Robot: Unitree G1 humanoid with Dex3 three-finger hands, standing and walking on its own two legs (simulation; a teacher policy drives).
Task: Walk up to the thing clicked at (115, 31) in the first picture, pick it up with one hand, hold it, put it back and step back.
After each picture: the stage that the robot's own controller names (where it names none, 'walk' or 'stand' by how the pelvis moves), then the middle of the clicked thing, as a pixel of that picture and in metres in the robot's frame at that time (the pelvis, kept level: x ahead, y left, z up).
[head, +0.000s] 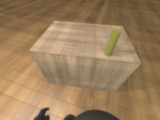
stand; (111, 44) +0.67 -0.16 +0.08
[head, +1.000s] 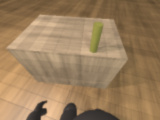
walk; (95, 39) +0.62 +0.00 +0.11
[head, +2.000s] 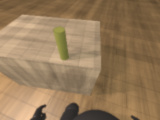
stand; (62, 45) +0.48 +0.24 +0.12
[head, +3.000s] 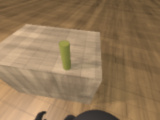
stand; (65, 57) +0.45 +0.21 +0.07
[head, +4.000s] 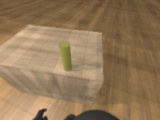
stand; (66, 58) +0.44 +0.20 +0.08
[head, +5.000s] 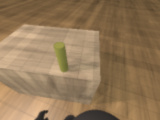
stand; (62, 59) +0.42 +0.22 +0.07
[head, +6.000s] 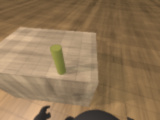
stand; (59, 61) +0.40 +0.24 +0.07
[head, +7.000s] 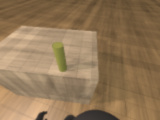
stand; (60, 58) +0.43 +0.24 +0.07
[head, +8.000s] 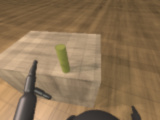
rise first; (63, 60) +0.42 +0.25 +0.08
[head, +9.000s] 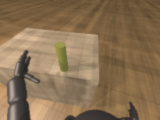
go down; (62, 58) +0.44 +0.23 +0.08
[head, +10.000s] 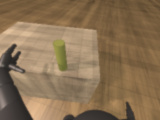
go down; (61, 57) +0.42 +0.22 +0.09
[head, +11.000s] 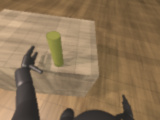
close in; (56, 52) +0.43 +0.22 +0.11
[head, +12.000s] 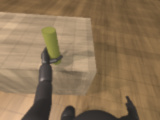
close; (53, 48) +0.45 +0.24 +0.13
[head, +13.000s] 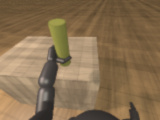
lift; (62, 46) +0.34 +0.17 +0.29
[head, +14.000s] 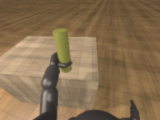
hold; (63, 52) +0.35 +0.17 +0.24
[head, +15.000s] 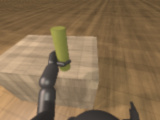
hold; (62, 51) +0.35 +0.18 +0.25
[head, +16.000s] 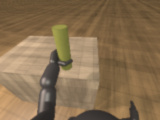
hold; (63, 50) +0.34 +0.17 +0.26
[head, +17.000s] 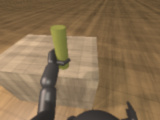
crouch; (61, 50) +0.35 +0.19 +0.26
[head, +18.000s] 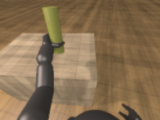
crouch; (55, 33) +0.44 +0.23 +0.30
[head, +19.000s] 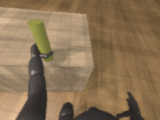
lower; (43, 43) +0.46 +0.28 +0.14
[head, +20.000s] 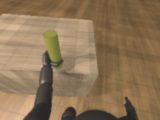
lower; (54, 52) +0.42 +0.23 +0.13
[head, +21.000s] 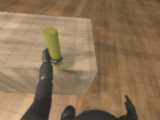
lower; (54, 49) +0.44 +0.23 +0.13
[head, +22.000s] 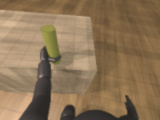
lower; (52, 47) +0.45 +0.24 +0.13
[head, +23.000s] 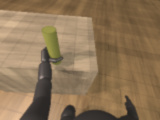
open; (53, 48) +0.44 +0.24 +0.13
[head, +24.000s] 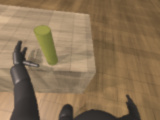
sink last; (48, 49) +0.42 +0.24 +0.13
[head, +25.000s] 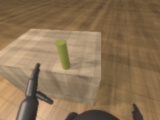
sink last; (63, 56) +0.44 +0.25 +0.10
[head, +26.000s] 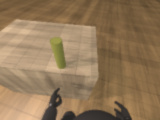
stand; (59, 55) +0.42 +0.24 +0.09
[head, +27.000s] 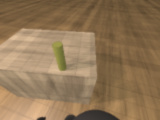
stand; (60, 57) +0.44 +0.25 +0.08
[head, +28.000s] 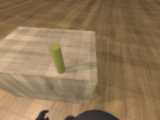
stand; (58, 60) +0.41 +0.25 +0.07
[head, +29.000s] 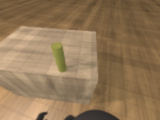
stand; (60, 59) +0.42 +0.24 +0.07
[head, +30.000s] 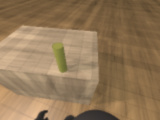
stand; (60, 59) +0.42 +0.23 +0.07
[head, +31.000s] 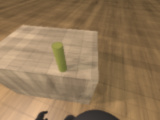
stand; (60, 59) +0.42 +0.24 +0.07
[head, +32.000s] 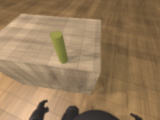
walk; (60, 49) +0.45 +0.24 +0.09
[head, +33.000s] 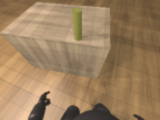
walk; (77, 26) +0.70 +0.15 +0.11
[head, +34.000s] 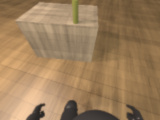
walk; (75, 12) +1.10 +0.28 +0.11
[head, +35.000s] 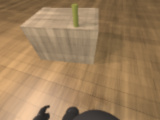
walk; (75, 16) +1.09 +0.25 +0.09
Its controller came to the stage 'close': yes
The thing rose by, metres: 0.27
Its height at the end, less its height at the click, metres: +0.00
